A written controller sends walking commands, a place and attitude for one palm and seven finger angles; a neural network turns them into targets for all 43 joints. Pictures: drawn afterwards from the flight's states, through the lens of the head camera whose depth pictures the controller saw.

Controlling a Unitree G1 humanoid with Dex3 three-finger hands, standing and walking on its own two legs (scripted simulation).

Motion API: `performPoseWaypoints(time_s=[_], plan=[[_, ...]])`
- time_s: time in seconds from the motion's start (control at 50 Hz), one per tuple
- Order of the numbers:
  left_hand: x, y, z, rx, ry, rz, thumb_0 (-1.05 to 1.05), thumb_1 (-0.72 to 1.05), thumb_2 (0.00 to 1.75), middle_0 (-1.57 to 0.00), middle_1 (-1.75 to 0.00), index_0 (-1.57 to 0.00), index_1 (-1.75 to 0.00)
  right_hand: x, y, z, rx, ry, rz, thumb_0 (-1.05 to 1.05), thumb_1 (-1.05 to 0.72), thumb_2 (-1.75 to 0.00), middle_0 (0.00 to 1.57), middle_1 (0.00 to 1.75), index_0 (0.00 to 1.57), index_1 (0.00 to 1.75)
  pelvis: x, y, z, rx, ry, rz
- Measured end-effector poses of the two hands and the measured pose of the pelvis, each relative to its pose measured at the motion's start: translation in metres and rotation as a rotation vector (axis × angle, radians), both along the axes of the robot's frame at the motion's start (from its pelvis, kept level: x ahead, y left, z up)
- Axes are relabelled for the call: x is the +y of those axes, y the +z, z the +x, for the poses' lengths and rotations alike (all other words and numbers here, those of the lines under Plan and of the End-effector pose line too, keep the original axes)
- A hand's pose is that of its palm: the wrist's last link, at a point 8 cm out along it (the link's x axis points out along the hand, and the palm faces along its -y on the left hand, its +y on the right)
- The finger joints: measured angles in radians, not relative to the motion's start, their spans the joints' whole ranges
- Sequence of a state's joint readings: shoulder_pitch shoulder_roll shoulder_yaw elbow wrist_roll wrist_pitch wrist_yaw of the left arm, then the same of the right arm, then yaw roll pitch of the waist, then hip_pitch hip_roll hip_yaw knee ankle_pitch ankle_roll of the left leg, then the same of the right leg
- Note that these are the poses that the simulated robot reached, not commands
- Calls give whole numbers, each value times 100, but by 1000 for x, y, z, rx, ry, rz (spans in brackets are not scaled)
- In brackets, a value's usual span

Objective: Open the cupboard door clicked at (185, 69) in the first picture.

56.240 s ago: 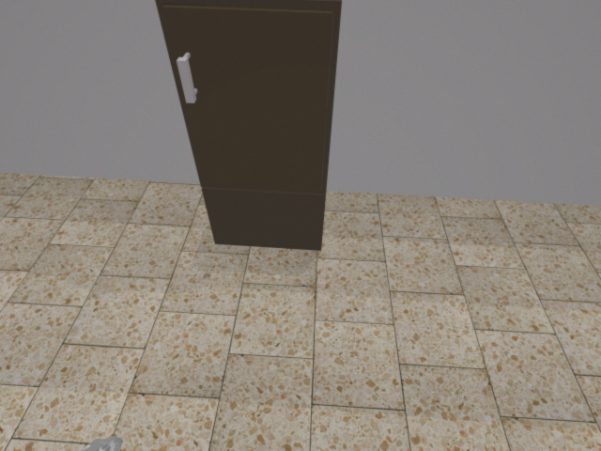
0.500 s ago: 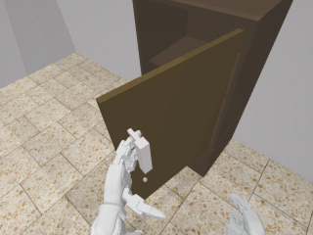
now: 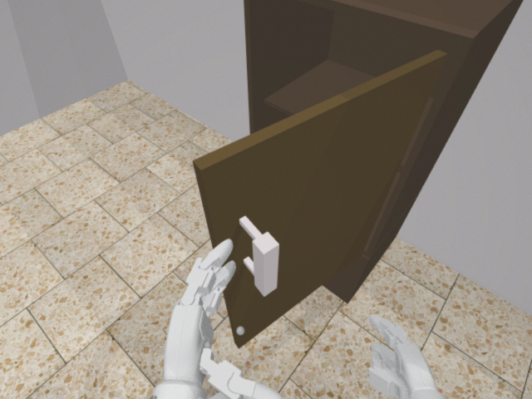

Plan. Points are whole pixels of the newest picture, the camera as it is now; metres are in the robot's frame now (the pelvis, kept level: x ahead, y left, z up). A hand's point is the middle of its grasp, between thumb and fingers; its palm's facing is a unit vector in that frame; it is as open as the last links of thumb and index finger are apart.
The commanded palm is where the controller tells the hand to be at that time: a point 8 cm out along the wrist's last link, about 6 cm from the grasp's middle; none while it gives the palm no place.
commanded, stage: slide the hand sideways off the handle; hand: left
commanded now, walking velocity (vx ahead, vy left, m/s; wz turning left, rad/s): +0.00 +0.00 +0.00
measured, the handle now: (256, 255) +0.30 +0.04 +0.08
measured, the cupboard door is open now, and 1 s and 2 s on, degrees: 78 78 78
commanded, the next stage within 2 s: draw the hand back to the body in 0.40 s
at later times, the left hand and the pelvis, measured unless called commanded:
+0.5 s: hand (206, 358) +0.17 +0.09 +0.08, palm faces +0.07 -1.00 +0.00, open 16.3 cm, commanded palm +0.13 +0.14 +0.08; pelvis +0.00 -0.03 -0.01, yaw +1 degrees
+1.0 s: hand (148, 331) +0.18 +0.14 +0.14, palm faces +0.06 -1.00 -0.07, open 16.2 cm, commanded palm +0.14 +0.20 +0.15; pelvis +0.01 -0.03 +0.02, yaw +1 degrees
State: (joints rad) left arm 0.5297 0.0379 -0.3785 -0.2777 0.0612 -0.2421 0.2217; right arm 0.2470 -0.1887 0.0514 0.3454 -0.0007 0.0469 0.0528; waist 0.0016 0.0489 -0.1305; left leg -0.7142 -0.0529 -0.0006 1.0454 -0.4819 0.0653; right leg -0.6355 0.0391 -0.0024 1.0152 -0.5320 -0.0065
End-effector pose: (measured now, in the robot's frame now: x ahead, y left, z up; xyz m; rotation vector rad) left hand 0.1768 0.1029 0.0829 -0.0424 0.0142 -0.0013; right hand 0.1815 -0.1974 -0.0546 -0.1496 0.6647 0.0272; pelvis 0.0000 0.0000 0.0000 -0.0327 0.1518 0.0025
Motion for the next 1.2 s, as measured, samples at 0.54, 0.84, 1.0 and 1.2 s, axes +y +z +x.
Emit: performPoseWaypoints(time_s=[0.54,0.84,1.0,1.2], plan=[[36,-1,-34,19,76,31,-1,-50,30,-15,-30,-15,-30,-51,-16,-2,-10,-66,-50,1,-90,-90,20,30,20,30,-32,-11,2,47,18,10],[66,35,-30,-7,78,96,-1,-50,30,-15,-30,-15,-30,-56,4,0,-46,-111,-45,1,-90,-90,20,30,20,30,-35,7,8,-11,19,11],[88,57,-26,-51,62,110,-1,-48,31,-15,-30,-15,-30,-51,21,9,-89,-102,-66,1,-90,-90,20,30,20,30,-27,16,12,-37,26,-1],[127,78,-26,60,220,343,-1,-26,41,-16,-30,-16,-30,-25,36,15,-63,-106,-77,1,-90,-90,20,30,20,30,-10,37,18,-88,17,-3]])
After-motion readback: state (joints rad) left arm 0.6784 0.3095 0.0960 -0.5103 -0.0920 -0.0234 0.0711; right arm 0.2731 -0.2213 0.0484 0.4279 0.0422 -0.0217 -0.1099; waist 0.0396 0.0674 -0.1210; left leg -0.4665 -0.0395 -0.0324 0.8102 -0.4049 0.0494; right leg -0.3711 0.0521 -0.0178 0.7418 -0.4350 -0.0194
